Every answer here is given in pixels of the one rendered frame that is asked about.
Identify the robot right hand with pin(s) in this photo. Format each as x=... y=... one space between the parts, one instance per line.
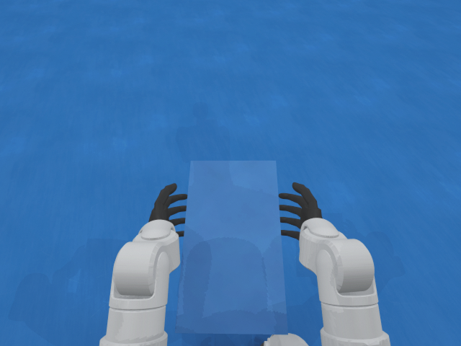
x=309 y=209

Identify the right robot forearm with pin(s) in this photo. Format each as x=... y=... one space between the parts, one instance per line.
x=346 y=285

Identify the robot left hand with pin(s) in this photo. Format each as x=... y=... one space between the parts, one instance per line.
x=161 y=210

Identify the carton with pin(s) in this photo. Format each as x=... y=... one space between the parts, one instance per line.
x=232 y=275

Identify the left robot forearm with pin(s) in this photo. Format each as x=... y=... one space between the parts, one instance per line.
x=140 y=284

